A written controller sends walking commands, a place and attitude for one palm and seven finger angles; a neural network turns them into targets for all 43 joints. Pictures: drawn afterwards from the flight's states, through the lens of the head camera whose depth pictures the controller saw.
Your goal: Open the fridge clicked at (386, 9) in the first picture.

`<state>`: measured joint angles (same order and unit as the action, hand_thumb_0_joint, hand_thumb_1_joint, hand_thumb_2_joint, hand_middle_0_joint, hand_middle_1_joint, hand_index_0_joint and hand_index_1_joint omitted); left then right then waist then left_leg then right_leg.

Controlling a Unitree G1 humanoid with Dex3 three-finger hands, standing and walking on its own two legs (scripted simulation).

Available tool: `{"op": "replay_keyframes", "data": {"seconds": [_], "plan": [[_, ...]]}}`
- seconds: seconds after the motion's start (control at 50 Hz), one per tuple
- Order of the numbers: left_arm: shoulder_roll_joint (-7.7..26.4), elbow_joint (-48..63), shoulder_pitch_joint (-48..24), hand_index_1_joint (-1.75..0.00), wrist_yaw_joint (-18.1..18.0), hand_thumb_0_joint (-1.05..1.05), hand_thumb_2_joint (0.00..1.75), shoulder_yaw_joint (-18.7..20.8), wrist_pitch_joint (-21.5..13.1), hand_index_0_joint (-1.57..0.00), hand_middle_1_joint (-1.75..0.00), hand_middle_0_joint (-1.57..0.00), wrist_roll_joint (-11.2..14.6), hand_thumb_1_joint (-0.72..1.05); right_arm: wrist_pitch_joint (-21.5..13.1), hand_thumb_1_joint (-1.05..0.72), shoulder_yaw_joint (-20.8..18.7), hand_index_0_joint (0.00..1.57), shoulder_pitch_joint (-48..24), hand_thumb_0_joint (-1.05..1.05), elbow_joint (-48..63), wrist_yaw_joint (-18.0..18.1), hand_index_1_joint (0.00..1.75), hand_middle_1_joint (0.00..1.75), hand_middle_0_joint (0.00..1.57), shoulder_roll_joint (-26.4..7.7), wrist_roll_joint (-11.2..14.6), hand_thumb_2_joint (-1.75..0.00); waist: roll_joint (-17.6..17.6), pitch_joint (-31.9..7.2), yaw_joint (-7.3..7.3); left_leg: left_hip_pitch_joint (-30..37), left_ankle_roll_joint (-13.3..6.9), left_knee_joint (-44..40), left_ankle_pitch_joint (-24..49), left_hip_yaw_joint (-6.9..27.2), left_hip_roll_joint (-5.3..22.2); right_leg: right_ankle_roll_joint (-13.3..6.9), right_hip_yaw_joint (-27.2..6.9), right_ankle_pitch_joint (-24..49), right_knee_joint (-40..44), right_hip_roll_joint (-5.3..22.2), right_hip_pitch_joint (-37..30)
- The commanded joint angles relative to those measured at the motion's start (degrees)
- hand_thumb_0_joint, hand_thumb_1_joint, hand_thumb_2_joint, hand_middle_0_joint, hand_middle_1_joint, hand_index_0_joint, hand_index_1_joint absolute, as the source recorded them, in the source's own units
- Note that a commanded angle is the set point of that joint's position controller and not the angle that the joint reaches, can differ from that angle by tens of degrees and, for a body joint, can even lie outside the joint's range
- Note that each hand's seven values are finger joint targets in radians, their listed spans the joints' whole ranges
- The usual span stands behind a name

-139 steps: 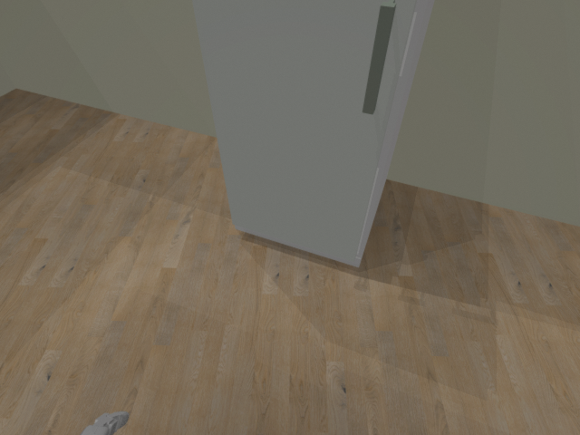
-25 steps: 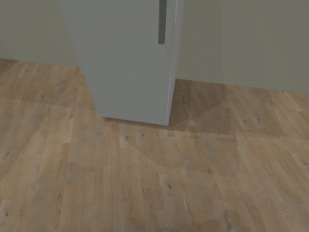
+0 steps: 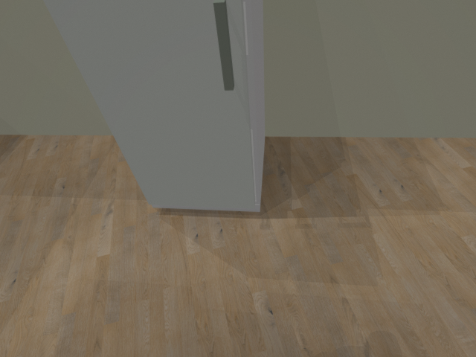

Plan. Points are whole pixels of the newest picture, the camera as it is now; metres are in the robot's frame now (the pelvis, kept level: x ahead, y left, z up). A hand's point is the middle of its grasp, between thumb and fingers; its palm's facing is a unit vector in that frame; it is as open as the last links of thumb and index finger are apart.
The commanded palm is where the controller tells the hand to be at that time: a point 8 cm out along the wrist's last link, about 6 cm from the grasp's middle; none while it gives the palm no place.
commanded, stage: take the last steps up to it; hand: right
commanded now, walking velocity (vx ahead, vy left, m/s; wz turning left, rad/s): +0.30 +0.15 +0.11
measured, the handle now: (226, 45) +0.86 +0.05 +0.14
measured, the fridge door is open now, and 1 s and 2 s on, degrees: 0 0 0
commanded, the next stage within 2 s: come to a stop and stand still in 0.88 s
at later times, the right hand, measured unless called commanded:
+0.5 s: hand (289, 293) +0.29 -0.08 -0.18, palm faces -0.05 +0.98 -0.21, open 7.4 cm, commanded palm none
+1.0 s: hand (266, 292) +0.30 -0.03 -0.18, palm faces +0.04 +0.99 -0.09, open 7.4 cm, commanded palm none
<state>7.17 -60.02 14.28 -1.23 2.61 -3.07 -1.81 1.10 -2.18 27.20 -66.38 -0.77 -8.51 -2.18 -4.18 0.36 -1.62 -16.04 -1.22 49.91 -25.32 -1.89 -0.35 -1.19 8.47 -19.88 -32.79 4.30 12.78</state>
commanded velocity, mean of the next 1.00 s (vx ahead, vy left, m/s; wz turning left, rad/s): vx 0.23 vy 0.13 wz -0.01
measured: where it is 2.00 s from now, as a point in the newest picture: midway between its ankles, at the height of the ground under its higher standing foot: (218, 346)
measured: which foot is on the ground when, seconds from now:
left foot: up 0.00-0.38, down 0.40-0.86, up 0.88-1.00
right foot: down 0.00-0.40, up 0.42-0.84, down 0.86-1.00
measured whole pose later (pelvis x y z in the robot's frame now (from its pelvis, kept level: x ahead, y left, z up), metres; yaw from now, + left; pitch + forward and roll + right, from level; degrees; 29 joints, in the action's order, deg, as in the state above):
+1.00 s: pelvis +0.33 +0.13 +0.01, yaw +1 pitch -2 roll +2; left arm 7.3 -57.8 11.4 -2.6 3.1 -3.9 -1.4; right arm 0.4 -2.9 20.0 -64.9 -1.2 -8.7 -2.2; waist -2.2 2.1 -0.6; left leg -23.4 -0.5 60.8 -23.0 -4.9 1.2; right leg -2.1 9.9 -15.3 -29.8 4.4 12.9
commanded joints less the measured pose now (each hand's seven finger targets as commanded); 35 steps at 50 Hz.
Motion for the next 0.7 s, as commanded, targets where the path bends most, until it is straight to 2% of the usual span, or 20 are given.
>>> {"op": "replay_keyframes", "data": {"seconds": [0.0,0.04,0.08,0.1,0.18,0.24,0.26,0.3,0.32,0.34,0.36,0.38,0.4,0.42,0.44,0.46,0.5,0.52,0.56,0.68], "plan": [[9.0,-2.3,11.1,-0.30,-1.9,0.00,0.90,1.0,-0.7,-0.20,-0.30,-0.20,0.3,0.90,-1.7,-0.90,-1.9,0.20,-7.7,0.00,5.9,-0.9,0.30,0.30,0.20,-4.8,-0.1,-0.90,10.7,7.7,4.17,-21.9,1.1,17.1,6.3,2.9,6.0,-4.7,-17.3,15.0,21.2,19.1,-8.2],[7.7,-2.7,11.4,-0.30,-2.0,0.00,0.90,0.7,-1.3,-0.20,-0.30,-0.20,0.3,0.90,-0.9,-0.90,-1.8,0.20,-5.4,0.00,4.9,-1.2,0.30,0.30,0.20,-2.3,-0.2,-0.90,11.3,7.4,2.78,-20.9,2.0,18.1,10.5,1.6,5.3,-3.2,-9.3,22.2,19.9,15.3,-7.2],[7.3,-2.8,11.8,-0.30,-1.9,0.00,0.90,0.4,-1.5,-0.20,-0.30,-0.20,0.6,0.90,-0.3,-0.90,-1.7,0.20,-5.4,0.00,4.9,-1.3,0.30,0.30,0.20,-1.8,0.0,-0.90,13.4,7.5,1.94,-22.6,2.4,18.5,13.8,0.5,5.5,-2.8,-5.1,23.2,20.1,13.6,-7.0],[6.9,-3.2,12.8,-0.30,-1.9,0.00,0.90,0.3,-1.5,-0.20,-0.30,-0.20,0.6,0.90,-0.2,-0.90,-1.8,0.20,-6.4,0.00,5.2,-1.4,0.30,0.30,0.20,-1.9,0.1,-0.90,13.0,7.8,2.04,-23.4,2.5,18.3,15.1,0.0,5.4,-2.3,-4.5,23.8,20.4,13.0,-7.2],[7.2,-4.1,14.9,-0.30,-1.7,0.00,0.90,0.4,-1.4,-0.20,-0.30,-0.20,0.3,0.90,-0.1,-0.90,-1.4,0.20,-14.5,0.00,8.9,-1.9,0.30,0.30,0.20,-2.1,0.3,-0.90,14.1,11.8,2.88,-26.8,3.0,8.0,18.0,-2.1,7.4,-4.3,-3.7,23.3,21.5,13.5,-8.0],[8.8,-4.3,14.8,-0.30,-1.5,0.00,0.90,1.1,-1.2,-0.20,-0.30,-0.20,-0.1,0.90,-0.7,-0.90,-1.2,0.20,-20.1,0.00,10.9,-2.1,0.30,0.30,0.20,-2.4,0.8,-0.90,14.1,11.8,3.93,-20.2,2.0,-5.7,17.0,-3.6,7.5,-4.4,-2.7,23.7,21.1,14.5,-7.7],[9.0,-4.8,15.1,-0.30,-1.4,0.00,0.90,1.3,-1.0,-0.20,-0.30,-0.20,-0.3,0.90,-0.9,-0.90,-1.3,0.20,-20.8,0.00,10.8,-2.0,0.30,0.30,0.20,-2.6,0.9,-0.90,13.9,11.7,4.37,-17.2,1.5,-8.1,16.0,-4.7,6.4,-4.3,-2.8,24.7,20.7,14.7,-7.4],[10.3,-5.1,14.7,-0.30,-1.2,0.00,0.90,2.0,-0.8,-0.20,-0.30,-0.20,-0.3,0.90,-1.3,-0.90,-1.7,0.20,-19.2,0.00,10.3,-1.7,0.30,0.30,0.20,-4.0,1.0,-0.90,13.3,9.8,3.07,-11.0,0.1,-11.2,14.0,-5.8,4.3,-4.2,-2.7,31.9,16.9,15.3,-7.9],[11.1,-4.9,13.6,-0.30,-1.2,0.00,0.90,2.3,-0.7,-0.20,-0.30,-0.20,-0.1,0.90,-1.7,-0.90,-2.1,0.20,-16.0,0.00,9.4,-1.6,0.30,0.30,0.20,-4.8,0.9,-0.90,13.5,7.2,1.35,-5.5,-0.8,-13.1,13.3,-6.1,3.4,-3.8,-1.6,37.1,12.2,15.3,-7.8],[11.6,-4.7,12.1,-0.30,-1.0,0.00,0.90,2.5,-0.6,-0.20,-0.30,-0.20,0.1,0.90,-2.4,-0.90,-2.6,0.20,-9.0,0.00,7.3,-1.4,0.30,0.30,0.20,-6.3,0.9,-0.90,11.1,2.8,-2.06,3.6,-1.4,-16.4,15.0,-7.2,2.0,-2.4,0.1,38.9,4.0,13.9,-7.0],[11.0,-4.5,12.1,-0.30,-0.5,0.00,0.90,2.4,-0.5,-0.20,-0.30,-0.20,0.5,0.90,-3.3,-0.90,-3.6,0.20,-0.3,0.00,4.5,-1.0,0.30,0.30,0.20,-9.5,0.6,-0.90,6.0,-3.1,-5.90,17.1,-2.1,-19.6,16.1,-5.5,2.5,-0.2,1.9,32.7,-9.3,10.2,-1.3],[6.3,-3.9,16.1,-0.30,0.1,0.00,0.90,1.6,-0.3,-0.20,-0.30,-0.20,1.2,0.90,-4.0,-0.90,-5.4,0.20,5.7,0.00,3.0,-0.1,0.30,0.30,0.20,-16.4,0.2,-0.90,-12.2,-11.7,-7.17,30.2,-6.5,-25.0,12.6,14.4,18.1,1.6,3.5,-0.9,-29.7,2.6,12.5],[4.7,-1.2,14.6,-0.30,0.1,0.00,0.90,0.7,0.4,-0.20,-0.30,-0.20,1.7,0.90,-3.9,-0.90,-5.3,0.20,5.7,0.00,3.0,0.6,0.30,0.30,0.20,-18.8,1.5,-0.90,-14.9,-14.2,-5.39,28.0,-8.5,-32.3,13.3,28.5,24.4,0.6,-4.6,-14.5,-42.6,-1.4,17.5],[4.7,-1.1,12.0,-0.30,0.2,0.00,0.90,1.0,0.9,-0.20,-0.30,-0.20,1.7,0.90,-3.3,-0.90,-4.9,0.20,0.2,0.00,4.4,1.0,0.30,0.30,0.20,-17.0,1.7,-0.90,-8.4,-8.8,-4.19,19.7,-9.5,-36.0,1.4,25.4,23.9,-0.6,-7.6,-11.2,-46.7,1.5,18.3],[4.2,-1.1,9.7,-0.30,0.6,0.00,0.90,1.4,1.1,-0.20,-0.30,-0.20,1.5,0.90,-3.3,-0.90,-4.0,0.20,-6.2,0.00,6.1,0.9,0.30,0.30,0.20,-14.4,1.5,-0.90,-7.8,-3.8,-2.44,10.2,-7.9,-38.5,-8.1,22.2,21.7,-0.8,-7.7,-6.5,-47.7,3.5,19.0],[4.7,-1.0,8.9,-0.30,0.6,0.00,0.90,1.5,1.5,-0.20,-0.30,-0.20,0.8,0.90,-3.3,-0.90,-3.2,0.20,-10.9,0.00,7.4,1.1,0.30,0.30,0.20,-11.7,1.4,-0.90,-5.0,-0.3,-0.20,4.1,-7.1,-38.6,-8.2,18.8,20.1,-0.4,-7.8,-3.0,-47.0,4.7,18.9],[3.7,-1.8,10.3,-0.30,0.7,0.00,0.90,1.6,2.4,-0.20,-0.30,-0.20,0.1,0.90,-4.0,-0.90,-1.9,0.20,-15.1,0.00,8.4,1.6,0.30,0.30,0.20,-7.6,1.0,-0.90,0.5,1.3,3.19,-2.6,-6.5,-39.1,0.4,9.4,16.9,0.4,-7.5,0.9,-42.3,5.8,14.4],[3.0,-1.9,10.6,-0.30,0.7,0.00,0.90,1.3,2.7,-0.20,-0.30,-0.20,-0.1,0.90,-4.3,-0.90,-1.5,0.20,-14.5,0.00,8.1,1.7,0.30,0.30,0.20,-6.6,0.9,-0.90,2.0,1.8,3.81,-4.2,-6.4,-39.4,4.5,6.8,15.8,0.7,-7.0,1.9,-40.0,5.6,13.6],[2.7,-1.6,10.9,-0.30,0.8,0.00,0.90,1.3,3.2,-0.20,-0.30,-0.20,-0.2,0.90,-4.8,-0.90,-1.2,0.20,-13.2,0.00,7.2,1.8,0.30,0.30,0.20,-6.1,0.8,-0.90,0.9,1.9,4.54,-4.0,-7.2,-39.9,8.3,4.0,14.7,1.3,-6.1,2.7,-35.7,5.3,13.9],[3.0,3.1,0.9,-0.30,1.5,0.00,0.90,0.8,2.6,-0.20,-0.30,-0.20,0.1,0.90,-4.9,-0.90,-1.1,0.20,-8.9,0.00,5.6,1.8,0.30,0.30,0.20,-6.4,0.4,-0.90,1.5,4.2,2.29,1.8,-10.7,-40.2,12.7,5.2,15.1,1.8,-4.0,0.9,-16.7,4.6,15.4]]}}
